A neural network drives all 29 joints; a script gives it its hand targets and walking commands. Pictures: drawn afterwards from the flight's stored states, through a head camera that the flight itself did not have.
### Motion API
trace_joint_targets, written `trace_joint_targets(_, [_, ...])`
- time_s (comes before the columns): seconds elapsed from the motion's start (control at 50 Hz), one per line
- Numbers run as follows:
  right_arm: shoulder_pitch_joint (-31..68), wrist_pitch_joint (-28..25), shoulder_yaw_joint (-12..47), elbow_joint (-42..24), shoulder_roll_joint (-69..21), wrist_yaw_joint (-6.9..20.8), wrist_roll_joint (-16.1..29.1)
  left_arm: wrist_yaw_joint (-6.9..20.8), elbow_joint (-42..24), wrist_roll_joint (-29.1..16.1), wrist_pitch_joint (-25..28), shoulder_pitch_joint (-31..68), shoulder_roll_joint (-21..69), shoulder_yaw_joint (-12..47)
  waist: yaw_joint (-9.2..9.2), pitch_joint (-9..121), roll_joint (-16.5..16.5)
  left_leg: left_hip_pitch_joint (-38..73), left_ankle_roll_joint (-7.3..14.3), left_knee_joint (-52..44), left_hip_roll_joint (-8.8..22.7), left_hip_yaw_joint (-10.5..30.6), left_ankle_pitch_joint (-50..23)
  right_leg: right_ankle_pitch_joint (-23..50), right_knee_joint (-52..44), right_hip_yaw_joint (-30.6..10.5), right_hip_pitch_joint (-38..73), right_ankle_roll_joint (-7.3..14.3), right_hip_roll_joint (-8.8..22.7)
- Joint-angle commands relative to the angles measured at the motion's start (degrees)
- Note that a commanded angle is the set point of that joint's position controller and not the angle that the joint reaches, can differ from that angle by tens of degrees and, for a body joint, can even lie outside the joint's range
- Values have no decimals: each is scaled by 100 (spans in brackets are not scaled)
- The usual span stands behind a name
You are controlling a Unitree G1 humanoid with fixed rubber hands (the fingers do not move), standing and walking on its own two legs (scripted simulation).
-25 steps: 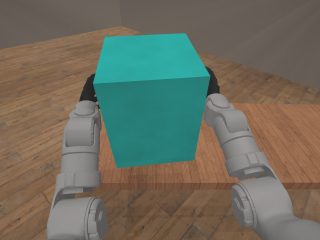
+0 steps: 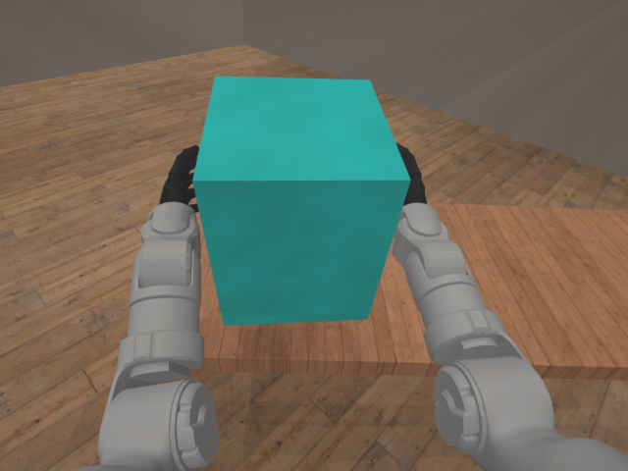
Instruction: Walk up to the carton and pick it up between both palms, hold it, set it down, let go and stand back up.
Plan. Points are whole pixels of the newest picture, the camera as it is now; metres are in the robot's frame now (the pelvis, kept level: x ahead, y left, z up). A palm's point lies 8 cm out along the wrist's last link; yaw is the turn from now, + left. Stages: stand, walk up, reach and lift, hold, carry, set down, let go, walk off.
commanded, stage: set down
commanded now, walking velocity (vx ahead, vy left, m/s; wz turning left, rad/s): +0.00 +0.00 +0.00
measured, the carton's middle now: (295, 204) +0.40 +0.01 +0.18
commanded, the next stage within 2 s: none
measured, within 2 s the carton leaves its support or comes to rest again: neither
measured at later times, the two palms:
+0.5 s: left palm (192, 217) +0.40 +0.15 +0.16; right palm (406, 212) +0.40 -0.14 +0.17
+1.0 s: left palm (196, 233) +0.41 +0.15 +0.13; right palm (398, 222) +0.41 -0.14 +0.14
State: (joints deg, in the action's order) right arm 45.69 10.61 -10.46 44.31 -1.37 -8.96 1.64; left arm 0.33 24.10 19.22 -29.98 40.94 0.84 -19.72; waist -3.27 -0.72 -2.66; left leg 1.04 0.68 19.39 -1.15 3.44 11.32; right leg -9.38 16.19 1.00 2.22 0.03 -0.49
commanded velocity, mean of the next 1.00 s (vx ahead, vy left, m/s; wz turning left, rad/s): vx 0.00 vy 0.00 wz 0.00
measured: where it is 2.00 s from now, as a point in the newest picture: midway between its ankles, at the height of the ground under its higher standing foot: outside the picture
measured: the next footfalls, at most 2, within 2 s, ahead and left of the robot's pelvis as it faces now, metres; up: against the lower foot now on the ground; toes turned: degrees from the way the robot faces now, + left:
none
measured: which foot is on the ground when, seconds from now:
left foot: down 0.00-1.00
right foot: down 0.00-1.00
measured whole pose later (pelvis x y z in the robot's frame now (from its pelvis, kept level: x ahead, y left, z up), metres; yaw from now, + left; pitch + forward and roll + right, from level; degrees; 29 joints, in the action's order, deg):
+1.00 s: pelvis +0.01 -0.01 +0.00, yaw +0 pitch -2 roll -1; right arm 45.9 -2.7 -20.3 56.1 -1.4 -5.8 -6.9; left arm -4.4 42.1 16.1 -13.6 42.4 1.6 -20.2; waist -0.4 1.3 -2.2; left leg -5.7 0.0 19.2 -0.2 2.8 11.4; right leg -9.1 15.3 1.9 -4.1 0.7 -1.0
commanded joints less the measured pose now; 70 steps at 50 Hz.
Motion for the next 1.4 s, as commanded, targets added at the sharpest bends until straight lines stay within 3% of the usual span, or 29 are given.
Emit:
trace_joint_targets(0.0, [4341,-979,1790,-1597,-2977,708,144,949,-821,-864,736,4179,3397,2482,-28,2518,415,338,-311,-85,-98,-504,-2151,1685,-37,434,817,-183,-197])
trace_joint_targets(0.06, [4509,-1275,2052,-1898,-3026,690,221,767,-1150,-1090,1038,4434,3668,3014,-95,3140,568,718,-480,182,-86,-449,-2933,2124,27,461,767,-158,-238])
trace_joint_targets(0.14, [4413,-1345,2248,-1905,-3006,672,282,561,-1231,-1153,1209,4439,3782,3347,-119,3232,593,765,-558,298,-65,-360,-3071,2200,13,442,627,-139,-238])
trace_joint_targets(0.26, [4259,-1181,2056,-1429,-2944,658,223,568,-824,-1055,1126,4312,3638,3071,-57,2749,447,200,-393,-26,-65,-400,-1934,1831,-21,366,706,-178,-106])
trace_joint_targets(0.38, [4238,-1287,1843,-1182,-3020,738,178,506,-727,-1035,1315,4439,3752,2955,-14,3253,606,526,-513,126,-47,-395,-2529,2192,43,420,641,-159,-153])
trace_joint_targets(0.52, [3995,-1341,1379,-447,-2873,865,-173,566,72,-742,1443,4149,3541,2328,128,2518,461,130,-459,-93,-13,-508,-2133,2023,0,441,688,-162,-111])
trace_joint_targets(0.7, [4362,-1689,1348,-460,-3129,991,-348,342,41,-915,1988,4751,3751,2481,165,3440,457,319,-576,145,12,-542,-2901,2673,174,475,711,-169,-181])
trace_joint_targets(0.8, [4373,-1720,1179,-348,-3118,995,-530,294,344,-862,2104,4768,3751,2389,181,3443,405,115,-546,107,13,-552,-2645,2678,179,413,688,-192,-123])
trace_joint_targets(0.96, [4120,-1717,509,191,-3130,1115,-992,388,893,-607,2233,4723,3408,1715,267,3249,370,-470,-421,-217,-11,-695,-1780,2472,173,349,955,-243,-6])
trace_joint_targets(1.06, [3840,-1783,85,443,-3030,1186,-1385,409,1076,-396,2343,4625,3164,1363,253,3069,361,-504,-424,-247,-4,-799,-1813,2438,177,390,952,-257,-15])
trace_joint_targets(1.18, [3844,-2021,10,304,-3004,1291,-1610,307,1087,-359,2578,4609,3174,1346,343,3574,418,-362,-497,-65,31,-856,-2444,2861,298,446,951,-247,-41])
trace_joint_targets(1.38, [3726,-2248,-153,318,-2908,1398,-1877,176,1221,-383,2749,4489,3228,1411,306,3895,410,-153,-571,164,137,-833,-3059,3120,336,528,551,-202,-95])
